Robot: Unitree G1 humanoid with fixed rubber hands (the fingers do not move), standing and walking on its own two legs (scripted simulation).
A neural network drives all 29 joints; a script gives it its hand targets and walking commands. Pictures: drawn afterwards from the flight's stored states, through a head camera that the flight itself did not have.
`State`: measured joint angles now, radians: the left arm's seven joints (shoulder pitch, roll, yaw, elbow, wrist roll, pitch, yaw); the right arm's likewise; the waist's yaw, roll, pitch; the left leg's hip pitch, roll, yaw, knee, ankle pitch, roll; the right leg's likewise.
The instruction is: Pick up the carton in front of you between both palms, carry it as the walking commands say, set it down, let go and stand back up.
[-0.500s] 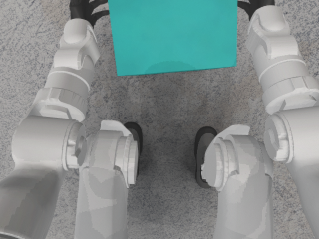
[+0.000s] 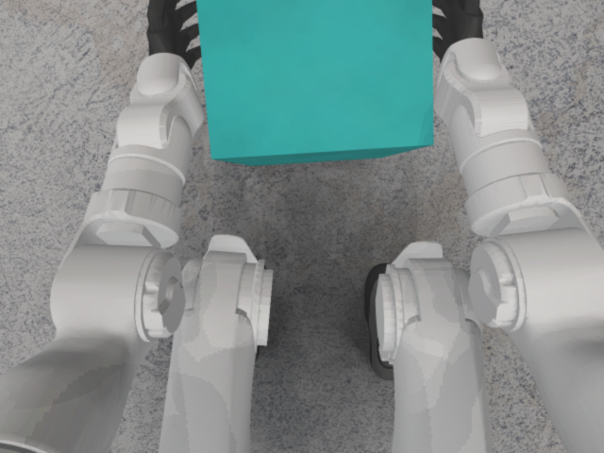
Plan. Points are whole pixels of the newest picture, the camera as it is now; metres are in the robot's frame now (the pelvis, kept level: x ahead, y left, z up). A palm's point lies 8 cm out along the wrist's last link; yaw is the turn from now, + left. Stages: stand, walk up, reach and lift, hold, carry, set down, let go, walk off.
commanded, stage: reach and lift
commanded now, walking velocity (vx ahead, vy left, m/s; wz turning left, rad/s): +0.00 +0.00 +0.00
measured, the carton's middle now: (313, 76) +0.52 +0.01 -0.20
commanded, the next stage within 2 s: none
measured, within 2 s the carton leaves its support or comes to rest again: neither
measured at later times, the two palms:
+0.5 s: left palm (42, 9) +0.48 +0.16 +0.07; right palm out of the picture +0.49 -0.14 +0.07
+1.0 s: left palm out of the picture +0.44 +0.16 +0.23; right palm out of the picture +0.44 -0.15 +0.22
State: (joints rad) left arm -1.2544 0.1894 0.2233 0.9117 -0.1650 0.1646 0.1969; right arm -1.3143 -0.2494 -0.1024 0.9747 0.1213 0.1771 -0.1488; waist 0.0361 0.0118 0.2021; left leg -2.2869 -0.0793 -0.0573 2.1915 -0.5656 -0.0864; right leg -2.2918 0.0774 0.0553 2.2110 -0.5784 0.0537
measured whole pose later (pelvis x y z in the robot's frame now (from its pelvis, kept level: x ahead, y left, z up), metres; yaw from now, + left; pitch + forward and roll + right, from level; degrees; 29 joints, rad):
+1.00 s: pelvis +0.05 +0.00 +0.26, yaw -1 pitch +32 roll +0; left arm -0.65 -0.08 0.40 0.64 0.17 0.32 0.07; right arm -0.66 0.07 -0.36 0.66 -0.19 0.32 -0.05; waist 0.01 0.00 -0.24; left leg -1.40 -0.10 -0.12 1.32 -0.47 -0.05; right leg -1.40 0.10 0.11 1.33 -0.48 0.04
